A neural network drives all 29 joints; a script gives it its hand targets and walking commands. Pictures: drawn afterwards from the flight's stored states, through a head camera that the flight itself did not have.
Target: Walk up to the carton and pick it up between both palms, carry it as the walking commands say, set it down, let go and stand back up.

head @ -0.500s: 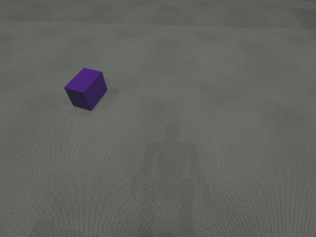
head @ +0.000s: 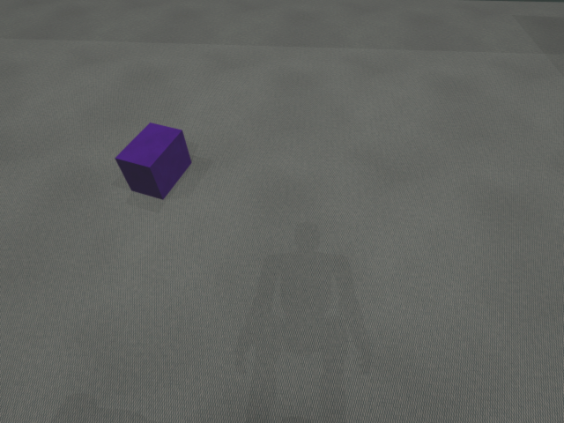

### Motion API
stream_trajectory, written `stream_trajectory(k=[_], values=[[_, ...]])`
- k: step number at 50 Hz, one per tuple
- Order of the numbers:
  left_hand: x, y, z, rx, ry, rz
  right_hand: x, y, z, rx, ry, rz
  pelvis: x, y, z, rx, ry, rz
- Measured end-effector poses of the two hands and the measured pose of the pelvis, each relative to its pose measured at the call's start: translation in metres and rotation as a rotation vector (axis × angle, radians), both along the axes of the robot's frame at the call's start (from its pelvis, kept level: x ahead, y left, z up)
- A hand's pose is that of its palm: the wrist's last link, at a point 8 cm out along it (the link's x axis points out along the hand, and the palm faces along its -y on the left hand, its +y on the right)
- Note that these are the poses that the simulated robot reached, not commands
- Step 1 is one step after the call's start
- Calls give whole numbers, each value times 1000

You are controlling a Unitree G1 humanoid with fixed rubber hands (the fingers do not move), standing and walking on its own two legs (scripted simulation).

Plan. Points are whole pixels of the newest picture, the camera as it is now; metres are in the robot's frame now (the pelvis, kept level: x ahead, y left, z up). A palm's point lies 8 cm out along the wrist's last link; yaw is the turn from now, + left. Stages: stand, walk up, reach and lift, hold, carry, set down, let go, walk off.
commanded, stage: stand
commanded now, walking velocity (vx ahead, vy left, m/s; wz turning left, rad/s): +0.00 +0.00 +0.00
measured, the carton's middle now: (156, 160) +1.30 +0.67 -0.67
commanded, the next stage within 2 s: walk up in 0.18 s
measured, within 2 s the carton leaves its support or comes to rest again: neither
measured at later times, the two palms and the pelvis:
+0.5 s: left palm out of the picture -0.04 +0.25 -0.14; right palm out of the picture +0.04 -0.22 -0.14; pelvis +0.00 +0.01 +0.00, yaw +5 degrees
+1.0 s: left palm (65, 344) +0.25 +0.40 -0.12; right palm (355, 403) +0.17 -0.08 -0.12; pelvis +0.18 +0.14 +0.01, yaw +17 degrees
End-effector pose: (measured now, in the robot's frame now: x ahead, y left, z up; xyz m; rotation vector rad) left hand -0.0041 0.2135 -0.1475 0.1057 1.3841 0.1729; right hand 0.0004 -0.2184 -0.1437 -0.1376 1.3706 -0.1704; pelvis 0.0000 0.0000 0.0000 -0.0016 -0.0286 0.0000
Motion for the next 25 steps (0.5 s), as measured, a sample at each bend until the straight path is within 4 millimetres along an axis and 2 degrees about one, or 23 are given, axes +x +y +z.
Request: stream_trajectory(k=[15, 20, 22, 25], values=[[-11, -9, -1, -11, 27, 0, -9, 6, -3, 22, 23, 3, -4, -4, 1, 2, -5, 0], [-16, -5, 1, 1, 14, 35, -16, 3, -3, 27, 53, 6, -4, -3, 0, -3, 9, 20], [-20, 9, 5, 39, -15, 98, -3, -1, -1, 34, 58, 48, -4, 2, 1, -1, 25, 55], [-34, 33, 12, 90, -15, 144, 42, -5, 5, 21, -25, 121, -2, 13, 2, -5, 33, 94]])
